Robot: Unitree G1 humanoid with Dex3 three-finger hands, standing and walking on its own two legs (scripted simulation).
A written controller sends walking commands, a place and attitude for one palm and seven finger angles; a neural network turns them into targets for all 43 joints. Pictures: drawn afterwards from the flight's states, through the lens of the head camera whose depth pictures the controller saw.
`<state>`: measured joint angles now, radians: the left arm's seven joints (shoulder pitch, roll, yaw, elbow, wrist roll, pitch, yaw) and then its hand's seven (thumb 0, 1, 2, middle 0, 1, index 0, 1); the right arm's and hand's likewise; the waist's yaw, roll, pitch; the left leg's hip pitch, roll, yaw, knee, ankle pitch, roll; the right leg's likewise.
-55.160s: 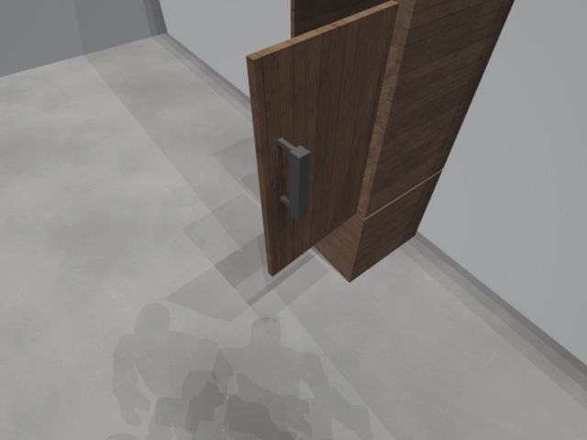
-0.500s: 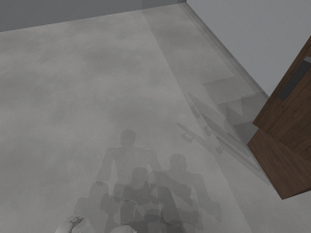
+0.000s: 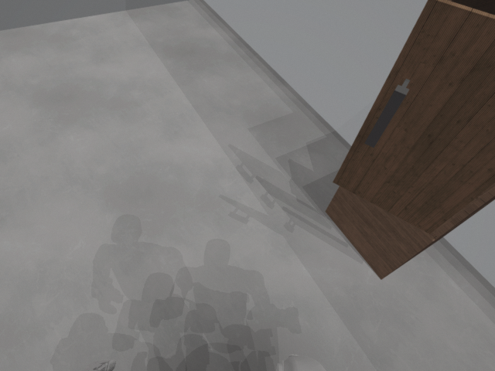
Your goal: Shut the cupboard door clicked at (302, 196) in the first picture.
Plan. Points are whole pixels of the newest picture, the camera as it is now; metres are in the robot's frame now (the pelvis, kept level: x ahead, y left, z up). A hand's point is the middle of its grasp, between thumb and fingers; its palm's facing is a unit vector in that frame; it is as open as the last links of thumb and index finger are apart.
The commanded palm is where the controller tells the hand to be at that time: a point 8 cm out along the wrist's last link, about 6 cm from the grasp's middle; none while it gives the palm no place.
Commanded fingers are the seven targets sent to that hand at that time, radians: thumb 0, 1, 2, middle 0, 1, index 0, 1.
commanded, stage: turn to face it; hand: left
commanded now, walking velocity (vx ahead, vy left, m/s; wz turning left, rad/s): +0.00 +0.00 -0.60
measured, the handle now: (387, 113) +0.69 -0.29 +0.00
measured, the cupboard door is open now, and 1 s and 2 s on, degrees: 26 26 26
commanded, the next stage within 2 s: take the last steps up to it in 0.74 s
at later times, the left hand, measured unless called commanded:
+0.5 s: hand (160, 357) +0.15 +0.16 -0.18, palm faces -0.25 -0.95 -0.21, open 7.4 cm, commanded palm none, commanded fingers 0.00 0.90 0.90 -0.20 -0.30 -0.20 -0.30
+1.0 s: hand (192, 348) +0.17 +0.11 -0.16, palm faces -0.41 -0.88 -0.24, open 7.4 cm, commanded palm none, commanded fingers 0.00 0.90 0.90 -0.20 -0.30 -0.20 -0.30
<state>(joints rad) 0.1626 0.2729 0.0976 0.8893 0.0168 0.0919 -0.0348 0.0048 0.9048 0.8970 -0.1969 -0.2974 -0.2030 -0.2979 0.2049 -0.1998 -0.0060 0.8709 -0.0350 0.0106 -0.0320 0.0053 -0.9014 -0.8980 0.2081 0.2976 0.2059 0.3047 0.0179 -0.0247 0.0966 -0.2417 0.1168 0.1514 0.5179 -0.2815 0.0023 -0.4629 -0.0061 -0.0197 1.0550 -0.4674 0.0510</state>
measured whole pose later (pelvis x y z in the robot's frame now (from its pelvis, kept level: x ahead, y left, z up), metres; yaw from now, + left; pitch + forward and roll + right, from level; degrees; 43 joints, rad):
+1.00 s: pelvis +0.02 -0.03 +0.00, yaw -26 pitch +1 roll +0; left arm 0.21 0.18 0.05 0.96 0.02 0.02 0.00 0.00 0.90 0.90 -0.20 -0.30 -0.21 -0.30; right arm 0.26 -0.24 -0.05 1.00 -0.03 0.05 -0.02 0.01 -0.91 -0.90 0.21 0.30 0.20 0.30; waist -0.02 0.04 0.05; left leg -0.46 0.08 0.07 1.02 -0.46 -0.06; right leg -0.17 0.01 -0.02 0.47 -0.31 -0.03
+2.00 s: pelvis +0.23 -0.23 +0.00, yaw -31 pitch +0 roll +0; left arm 0.22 0.17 0.03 1.05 0.00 0.04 0.04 0.00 0.91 0.90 -0.20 -0.30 -0.20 -0.30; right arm 0.11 -0.15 -0.01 1.00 -0.02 0.01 -0.04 0.00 -0.92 -0.90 0.20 0.30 0.20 0.30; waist 0.03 -0.03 0.08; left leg -0.26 0.03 0.11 0.51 -0.25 0.02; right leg -0.23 -0.02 -0.06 0.65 -0.41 0.00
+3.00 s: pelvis +0.19 -0.14 -0.01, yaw -32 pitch -3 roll +0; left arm 0.28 0.22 0.01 0.96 0.02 0.03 0.03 0.00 0.90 0.90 -0.20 -0.30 -0.20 -0.30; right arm 0.28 -0.18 -0.02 0.97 -0.02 0.01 -0.01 0.01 -0.91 -0.90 0.21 0.30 0.20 0.30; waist 0.00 -0.01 0.03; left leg -0.23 -0.05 0.09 0.54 -0.27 0.08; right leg -0.26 -0.08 0.05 0.52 -0.22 0.04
